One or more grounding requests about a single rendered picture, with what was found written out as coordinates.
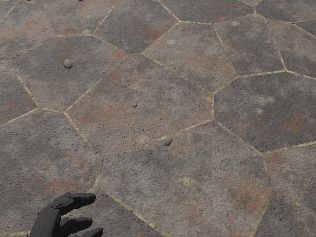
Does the robot left hand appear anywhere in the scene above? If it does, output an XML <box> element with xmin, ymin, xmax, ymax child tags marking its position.
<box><xmin>27</xmin><ymin>192</ymin><xmax>104</xmax><ymax>237</ymax></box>

